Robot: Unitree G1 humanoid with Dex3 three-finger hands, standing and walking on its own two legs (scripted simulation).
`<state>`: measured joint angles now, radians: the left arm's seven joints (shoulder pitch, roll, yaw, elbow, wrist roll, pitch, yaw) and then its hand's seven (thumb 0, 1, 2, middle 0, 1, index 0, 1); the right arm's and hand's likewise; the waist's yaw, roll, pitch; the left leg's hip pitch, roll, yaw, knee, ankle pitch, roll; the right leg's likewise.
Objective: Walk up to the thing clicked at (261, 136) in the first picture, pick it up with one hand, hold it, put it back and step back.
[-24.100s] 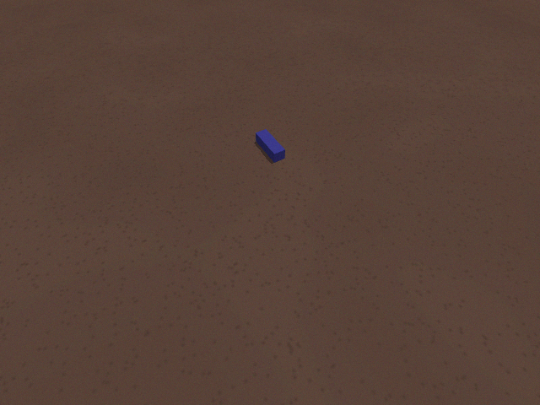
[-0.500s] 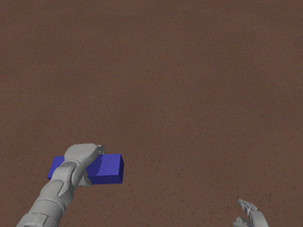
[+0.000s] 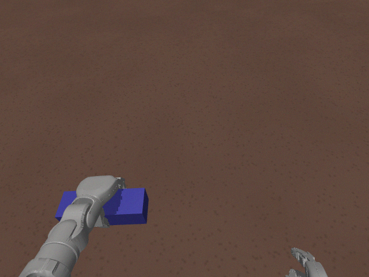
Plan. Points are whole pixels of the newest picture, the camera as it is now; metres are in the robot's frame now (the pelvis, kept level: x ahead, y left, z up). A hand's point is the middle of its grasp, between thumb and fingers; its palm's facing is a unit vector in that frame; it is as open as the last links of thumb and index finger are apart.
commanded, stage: crouch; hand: left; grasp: from above
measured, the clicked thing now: (105, 207) +0.30 +0.23 -0.07
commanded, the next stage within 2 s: lower in 1.82 s
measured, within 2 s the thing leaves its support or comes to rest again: neither
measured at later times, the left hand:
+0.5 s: hand (122, 221) +0.32 +0.23 -0.24, palm faces -0.43 +0.05 -0.90, open 9.9 cm
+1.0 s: hand (136, 231) +0.36 +0.24 -0.46, palm faces -0.45 +0.01 -0.89, open 9.9 cm
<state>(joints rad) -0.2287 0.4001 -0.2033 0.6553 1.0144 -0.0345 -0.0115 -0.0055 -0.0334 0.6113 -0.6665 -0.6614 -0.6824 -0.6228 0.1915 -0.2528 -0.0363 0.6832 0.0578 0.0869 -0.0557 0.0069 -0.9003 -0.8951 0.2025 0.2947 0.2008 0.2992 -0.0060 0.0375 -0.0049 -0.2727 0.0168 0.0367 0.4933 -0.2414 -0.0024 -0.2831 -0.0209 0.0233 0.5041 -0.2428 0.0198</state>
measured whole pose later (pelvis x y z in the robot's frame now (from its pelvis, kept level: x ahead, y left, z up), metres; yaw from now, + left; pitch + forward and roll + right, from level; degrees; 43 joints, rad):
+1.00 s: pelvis -0.07 +0.00 -0.30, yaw -1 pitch +37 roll -5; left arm -0.79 0.52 0.01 1.28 1.25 -0.16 0.40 -0.01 -0.04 0.62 -0.68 -0.65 -0.69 -0.61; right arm 0.18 -0.24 -0.03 0.76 -0.10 -0.07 0.05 0.00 -0.90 -0.89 0.21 0.29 0.20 0.30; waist -0.18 0.03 -0.19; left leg -1.95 0.01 -0.06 1.96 -0.66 0.00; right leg -1.90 -0.02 -0.03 1.91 -0.66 0.03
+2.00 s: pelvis -0.08 +0.00 -0.43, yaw -4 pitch +35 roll -7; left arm -0.97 0.71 0.10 1.49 1.30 -0.21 0.43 -0.01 -0.04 0.61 -0.68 -0.64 -0.70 -0.60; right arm 0.16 -0.27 0.04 0.77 -0.16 -0.08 0.14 0.00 -0.91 -0.90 0.20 0.29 0.20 0.30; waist -0.25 -0.01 -0.06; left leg -2.29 0.02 -0.12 2.36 -0.69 -0.01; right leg -2.23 0.01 -0.06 2.29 -0.68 0.03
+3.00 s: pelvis -0.07 +0.01 -0.47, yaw -9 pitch +29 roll -11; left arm -0.99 0.91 0.18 1.67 1.36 -0.25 0.59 -0.01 -0.03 0.60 -0.68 -0.64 -0.69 -0.60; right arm 0.11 -0.32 0.17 0.74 -0.26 -0.17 0.22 0.00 -0.90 -0.89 0.20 0.30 0.20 0.30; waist -0.35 -0.09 0.09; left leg -2.37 0.01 -0.22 2.56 -0.72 -0.02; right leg -2.28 0.04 -0.13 2.41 -0.67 0.05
